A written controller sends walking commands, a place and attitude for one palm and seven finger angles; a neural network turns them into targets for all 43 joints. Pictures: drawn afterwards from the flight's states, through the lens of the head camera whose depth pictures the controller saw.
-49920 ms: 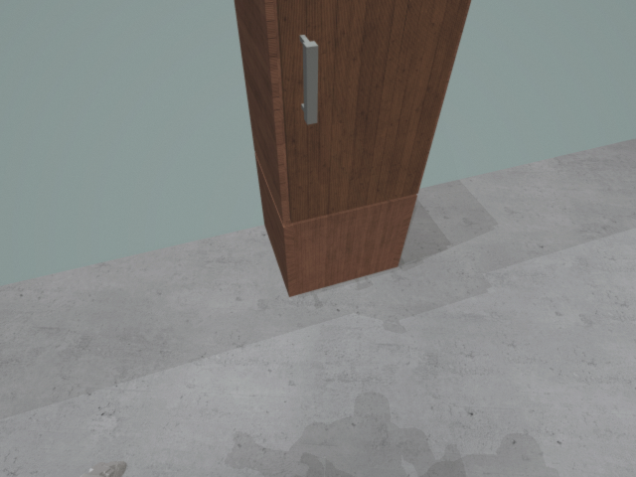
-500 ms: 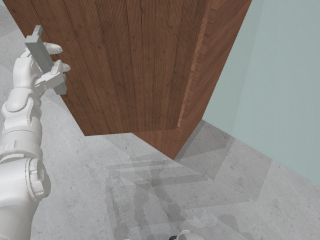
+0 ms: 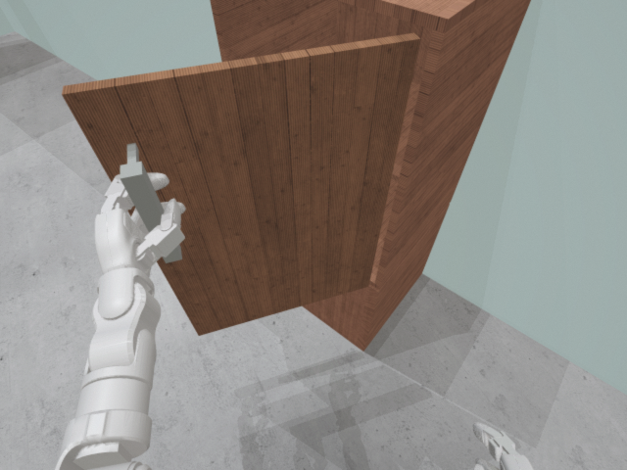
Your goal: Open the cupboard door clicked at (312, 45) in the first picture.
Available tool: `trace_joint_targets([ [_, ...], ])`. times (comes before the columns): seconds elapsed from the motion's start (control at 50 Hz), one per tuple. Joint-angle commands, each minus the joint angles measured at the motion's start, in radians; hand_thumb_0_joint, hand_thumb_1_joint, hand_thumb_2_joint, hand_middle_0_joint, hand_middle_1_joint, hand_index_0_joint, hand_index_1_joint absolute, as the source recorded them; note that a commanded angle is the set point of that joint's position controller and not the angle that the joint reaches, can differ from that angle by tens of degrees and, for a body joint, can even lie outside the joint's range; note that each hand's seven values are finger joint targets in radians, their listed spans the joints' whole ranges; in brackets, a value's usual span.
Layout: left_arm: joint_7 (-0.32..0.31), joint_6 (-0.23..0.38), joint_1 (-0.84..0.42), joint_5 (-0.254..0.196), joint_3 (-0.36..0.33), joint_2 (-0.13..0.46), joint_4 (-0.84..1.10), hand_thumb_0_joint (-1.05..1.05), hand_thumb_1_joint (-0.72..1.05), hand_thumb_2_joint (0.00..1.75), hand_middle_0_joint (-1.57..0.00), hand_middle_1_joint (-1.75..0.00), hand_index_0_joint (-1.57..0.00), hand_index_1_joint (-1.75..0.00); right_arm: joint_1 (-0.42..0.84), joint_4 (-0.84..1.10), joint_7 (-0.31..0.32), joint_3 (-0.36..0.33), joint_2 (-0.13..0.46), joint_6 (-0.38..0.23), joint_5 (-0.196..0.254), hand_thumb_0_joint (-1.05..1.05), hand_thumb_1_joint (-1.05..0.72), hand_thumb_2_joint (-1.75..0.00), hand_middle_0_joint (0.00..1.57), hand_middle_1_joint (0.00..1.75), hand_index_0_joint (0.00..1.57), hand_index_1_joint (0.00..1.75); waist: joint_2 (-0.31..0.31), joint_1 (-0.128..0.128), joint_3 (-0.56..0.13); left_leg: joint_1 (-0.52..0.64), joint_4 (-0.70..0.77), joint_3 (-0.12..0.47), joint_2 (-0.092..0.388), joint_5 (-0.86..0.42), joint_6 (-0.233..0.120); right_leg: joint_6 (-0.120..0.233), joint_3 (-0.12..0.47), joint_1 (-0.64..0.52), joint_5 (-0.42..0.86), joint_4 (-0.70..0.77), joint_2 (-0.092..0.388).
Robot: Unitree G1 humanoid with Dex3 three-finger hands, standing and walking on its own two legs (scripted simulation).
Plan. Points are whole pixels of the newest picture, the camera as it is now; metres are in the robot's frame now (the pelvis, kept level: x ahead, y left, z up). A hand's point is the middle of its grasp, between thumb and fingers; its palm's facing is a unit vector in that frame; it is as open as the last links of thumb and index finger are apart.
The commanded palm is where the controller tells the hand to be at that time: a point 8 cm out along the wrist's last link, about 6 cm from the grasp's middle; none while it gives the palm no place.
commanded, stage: pull the door open along its arc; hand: left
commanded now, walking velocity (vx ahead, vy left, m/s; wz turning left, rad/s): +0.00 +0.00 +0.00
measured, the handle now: (154, 206) +0.42 +0.23 +0.11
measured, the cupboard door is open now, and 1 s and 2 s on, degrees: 57 81 84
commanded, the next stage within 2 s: open thumb and fingers to let go in 0.48 s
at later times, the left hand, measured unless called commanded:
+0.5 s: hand (230, 305) +0.27 +0.11 +0.11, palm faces +0.46 -0.89 +0.01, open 5.8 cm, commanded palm +0.21 +0.13 +0.11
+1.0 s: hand (238, 314) +0.26 +0.09 +0.12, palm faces +0.45 -0.89 +0.01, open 10.6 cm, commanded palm +0.21 +0.13 +0.11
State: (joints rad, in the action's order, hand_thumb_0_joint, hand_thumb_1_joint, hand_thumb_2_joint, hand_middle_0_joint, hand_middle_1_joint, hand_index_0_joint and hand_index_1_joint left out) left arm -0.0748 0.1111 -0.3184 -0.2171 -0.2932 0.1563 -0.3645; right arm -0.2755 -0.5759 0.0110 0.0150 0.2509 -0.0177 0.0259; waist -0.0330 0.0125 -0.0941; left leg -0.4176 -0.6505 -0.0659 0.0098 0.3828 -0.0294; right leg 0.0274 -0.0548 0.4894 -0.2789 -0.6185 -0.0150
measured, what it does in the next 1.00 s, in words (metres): stands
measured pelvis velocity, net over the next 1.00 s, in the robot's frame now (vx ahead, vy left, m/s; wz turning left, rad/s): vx -0.02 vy -0.02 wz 0.06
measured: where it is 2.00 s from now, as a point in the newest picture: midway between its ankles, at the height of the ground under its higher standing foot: outside the picture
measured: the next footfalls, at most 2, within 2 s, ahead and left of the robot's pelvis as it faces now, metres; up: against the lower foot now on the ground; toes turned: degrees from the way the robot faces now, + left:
none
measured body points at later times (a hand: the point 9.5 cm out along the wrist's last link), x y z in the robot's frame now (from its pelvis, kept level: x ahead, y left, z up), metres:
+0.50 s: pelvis +0.00 -0.02 +0.01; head -0.01 -0.04 +0.46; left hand +0.24 +0.15 +0.11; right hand +0.20 -0.21 -0.09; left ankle -0.04 +0.09 -0.72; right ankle +0.01 -0.10 -0.72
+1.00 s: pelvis -0.02 -0.02 +0.01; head -0.04 -0.04 +0.46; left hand +0.23 +0.14 +0.12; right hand +0.18 -0.21 -0.08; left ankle -0.04 +0.09 -0.72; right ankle +0.01 -0.10 -0.72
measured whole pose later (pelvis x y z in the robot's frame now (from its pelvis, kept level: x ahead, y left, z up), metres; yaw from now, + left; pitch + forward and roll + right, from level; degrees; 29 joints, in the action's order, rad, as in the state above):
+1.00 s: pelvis -0.02 -0.02 +0.01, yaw +3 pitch -3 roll +0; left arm -0.51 -0.08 0.08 0.02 0.16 -0.08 0.08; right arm -0.15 -0.61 0.04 0.04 0.18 0.07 -0.05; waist -0.05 -0.04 -0.01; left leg -0.19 -0.55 0.00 0.00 0.32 0.00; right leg 0.05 -0.11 0.24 -0.24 -0.53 -0.01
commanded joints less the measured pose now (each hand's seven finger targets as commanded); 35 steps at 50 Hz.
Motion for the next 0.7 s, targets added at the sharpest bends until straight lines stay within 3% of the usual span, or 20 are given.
trace_joint_targets([
  [0.0, -0.281, -0.007, -0.164, 0.121, 0.021, 0.089, 0.33, 0.0, 0.9, 0.9, -0.4, -1.35, -0.4, -1.35, 0.081, 0.11, -0.005, -0.04, 0.087, -0.043, -0.028, 0.0, -0.9, -0.9, 0.2, 0.3, 0.2, 0.3, 0.005, -0.048, -0.257, 0.06, 0.09, 0.051, 0.0, -0.378, 0.026, -0.003, 0.013, -0.271, 0.31, 0.037, 0.02],
  [0.04, -0.349, -0.045, -0.168, 0.182, 0.107, 0.024, 0.368, 0.0, 0.9, 0.9, -0.4, -1.35, -0.4, -1.35, 0.101, 0.104, 0.0, -0.039, 0.079, -0.027, -0.038, 0.0, -0.9, -0.9, 0.2, 0.3, 0.2, 0.3, 0.021, -0.03, -0.237, 0.082, 0.1, 0.055, 0.004, -0.362, 0.025, -0.001, 0.014, -0.272, 0.286, 0.052, 0.024],
  [0.06, -0.362, -0.054, -0.166, 0.195, 0.144, 0.001, 0.397, 0.0, 0.9, 0.9, -0.4, -1.35, -0.4, -1.35, 0.103, 0.106, 0.007, -0.041, 0.081, -0.02, -0.041, 0.0, -0.9, -0.9, 0.2, 0.3, 0.2, 0.3, 0.069, -0.017, -0.24, 0.094, 0.101, 0.061, 0.006, -0.354, 0.021, -0.003, 0.016, -0.286, 0.284, 0.065, 0.026],
  [0.1, -0.363, -0.07, -0.119, 0.196, 0.213, -0.072, 0.454, 0.0, 0.9, 0.9, -0.4, -1.35, -0.4, -1.35, 0.125, 0.112, 0.019, -0.037, 0.067, -0.012, -0.045, 0.0, -0.9, -0.9, 0.2, 0.3, 0.2, 0.3, 0.074, -0.02, -0.246, 0.127, 0.108, 0.054, 0.003, -0.358, 0.021, -0.003, 0.018, -0.313, 0.306, 0.078, 0.027],
  [0.16, -0.355, -0.081, -0.084, 0.199, 0.268, -0.106, 0.503, 0.0, 0.9, 0.9, -0.4, -1.35, -0.4, -1.35, 0.154, 0.112, 0.038, -0.029, 0.06, 0.002, -0.049, 0.0, -0.9, -0.9, 0.2, 0.3, 0.2, 0.3, 0.094, -0.015, -0.199, 0.152, 0.121, 0.061, 0.004, -0.333, 0.019, -0.002, 0.017, -0.32, 0.286, 0.105, 0.031],
  [0.24, -0.358, -0.091, -0.014, 0.211, 0.34, -0.168, 0.594, 0.0, 0.9, 0.9, -0.4, -1.35, -0.4, -1.35, 0.195, 0.118, 0.046, -0.017, 0.036, 0.006, -0.056, 0.0, -0.9, -0.9, 0.2, 0.3, 0.2, 0.3, 0.045, -0.027, -0.171, 0.183, 0.136, 0.061, -0.003, -0.32, 0.019, 0.002, 0.017, -0.332, 0.268, 0.122, 0.038],
  [0.38, -0.38, -0.121, 0.195, 0.231, 0.455, -0.251, 0.725, 0.0, 0.9, 0.9, -0.4, -1.35, -0.4, -1.35, 0.232, 0.138, 0.034, -0.011, 0.019, 0.013, -0.062, 0.0, -0.9, -0.9, 0.2, 0.3, 0.2, 0.3, 0.074, -0.036, -0.121, 0.203, 0.14, 0.071, -0.001, -0.34, 0.019, 0.004, 0.015, -0.357, 0.297, 0.132, 0.046],
  [0.46, -0.394, -0.125, 0.383, 0.257, 0.511, -0.278, 0.806, 0.0, 0.9, 0.9, -0.4, -1.35, -0.4, -1.35, 0.242, 0.156, 0.014, -0.017, 0.011, 0.016, -0.064, 0.0, -0.9, -0.9, 0.2, 0.3, 0.2, 0.3, 0.081, -0.056, -0.123, 0.205, 0.125, 0.074, -0.001, -0.368, 0.019, 0.012, 0.016, -0.381, 0.338, 0.121, 0.047],
  [0.54, -0.437, -0.127, 0.296, 0.294, 0.506, -0.249, 0.81, 0.0, 0.9, 0.9, -0.4, -1.35, -0.4, -1.35, 0.269, 0.152, 0.019, -0.009, 0.006, 0.024, -0.073, 0.0, -0.9, -0.9, 0.2, 0.3, 0.2, 0.3, 0.105, -0.039, -0.056, 0.185, 0.113, 0.078, -0.013, -0.28, 0.009, 0.008, 0.039, -0.327, 0.218, 0.158, 0.054],
  [0.56, -0.451, -0.13, 0.216, 0.295, 0.477, -0.22, 0.777, 0.0, 0.9, 0.9, -0.4, -1.35, -0.4, -1.35, 0.276, 0.136, 0.029, -0.004, 0.005, 0.027, -0.073, 0.0, -0.9, -0.9, 0.2, 0.3, 0.2, 0.3, 0.106, -0.03, -0.034, 0.184, 0.112, 0.082, -0.017, -0.25, 0.008, 0.007, 0.046, -0.304, 0.167, 0.177, 0.056],
  [0.64, -0.457, -0.131, 0.181, 0.273, 0.446, -0.223, 0.714, 0.0, 0.62, 0.78, -0.38, -1.32, -0.38, -1.32, 0.296, 0.124, 0.045, 0.002, -0.006, 0.033, -0.075, 0.0, -0.9, -0.9, 0.2, 0.3, 0.2, 0.3, 0.117, -0.044, -0.048, 0.192, 0.119, 0.075, -0.027, -0.213, 0.005, 0.003, 0.073, -0.315, 0.071, 0.225, 0.068],
  [0.68, -0.446, -0.129, 0.167, 0.266, 0.446, -0.228, 0.689, 0.0, 0.48, 0.72, -0.37, -1.3, -0.37, -1.3, 0.297, 0.119, 0.047, 0.003, -0.007, 0.036, -0.073, 0.0, -0.9, -0.9, 0.2, 0.3, 0.2, 0.3, 0.082, -0.045, -0.054, 0.202, 0.129, 0.074, -0.025, -0.211, 0.007, 0.005, 0.069, -0.318, 0.072, 0.225, 0.068],
])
